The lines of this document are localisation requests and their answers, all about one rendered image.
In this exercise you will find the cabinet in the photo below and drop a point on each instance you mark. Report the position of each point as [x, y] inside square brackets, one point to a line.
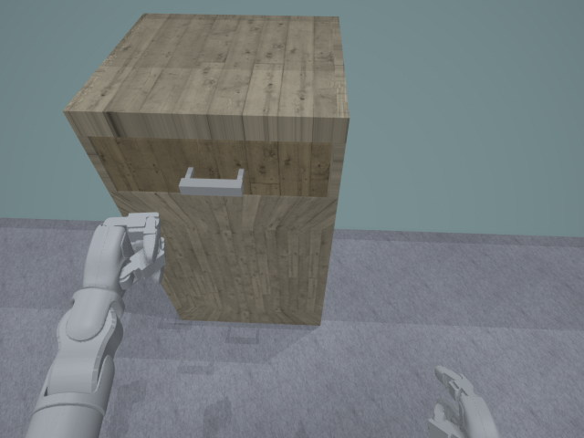
[250, 258]

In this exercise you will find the drawer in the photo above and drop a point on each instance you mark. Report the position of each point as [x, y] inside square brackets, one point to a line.
[285, 168]

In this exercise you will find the robot left hand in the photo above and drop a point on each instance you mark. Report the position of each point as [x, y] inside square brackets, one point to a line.
[110, 250]

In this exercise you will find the robot right hand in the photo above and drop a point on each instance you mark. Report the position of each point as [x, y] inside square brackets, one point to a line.
[473, 418]

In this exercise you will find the handle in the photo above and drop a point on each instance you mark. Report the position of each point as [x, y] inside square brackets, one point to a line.
[214, 187]

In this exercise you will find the left robot forearm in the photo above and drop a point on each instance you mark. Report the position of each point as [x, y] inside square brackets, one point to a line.
[76, 391]

